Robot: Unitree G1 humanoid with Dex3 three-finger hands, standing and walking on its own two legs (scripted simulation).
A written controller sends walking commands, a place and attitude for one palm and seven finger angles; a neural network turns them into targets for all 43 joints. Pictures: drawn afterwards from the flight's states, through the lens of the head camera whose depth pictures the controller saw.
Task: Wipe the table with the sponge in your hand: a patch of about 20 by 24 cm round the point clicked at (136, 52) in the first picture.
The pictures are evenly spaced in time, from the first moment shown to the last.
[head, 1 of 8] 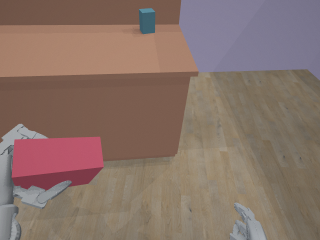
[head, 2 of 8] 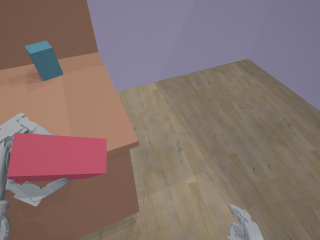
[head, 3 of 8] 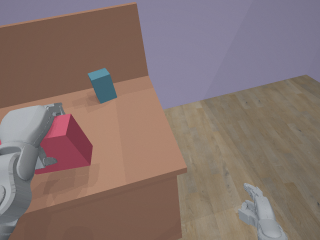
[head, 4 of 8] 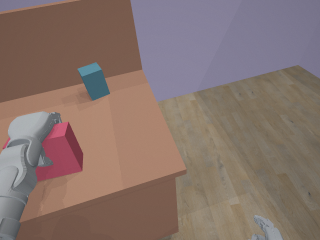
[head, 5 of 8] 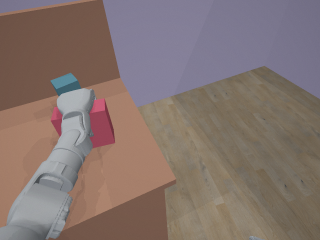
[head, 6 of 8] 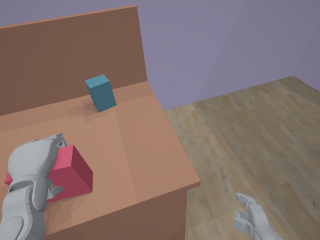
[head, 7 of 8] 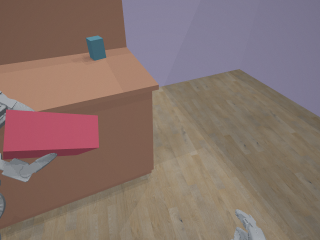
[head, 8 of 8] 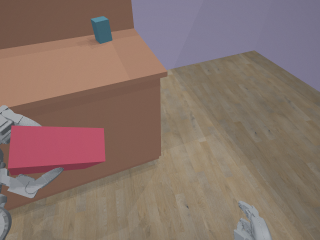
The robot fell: no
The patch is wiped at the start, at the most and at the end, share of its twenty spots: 0.00 0.95 0.95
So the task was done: yes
